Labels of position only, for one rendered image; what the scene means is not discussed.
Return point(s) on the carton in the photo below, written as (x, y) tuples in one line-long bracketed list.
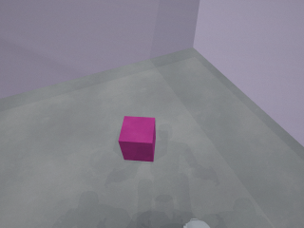
[(138, 138)]

